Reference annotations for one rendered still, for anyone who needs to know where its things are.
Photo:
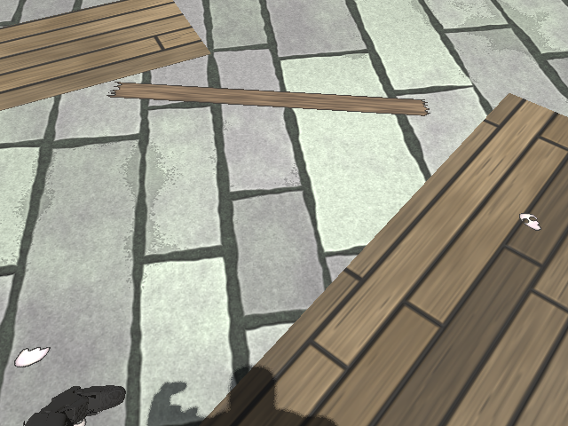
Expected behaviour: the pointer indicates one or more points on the left robot hand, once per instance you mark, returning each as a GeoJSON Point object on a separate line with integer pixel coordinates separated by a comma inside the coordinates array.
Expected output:
{"type": "Point", "coordinates": [74, 404]}

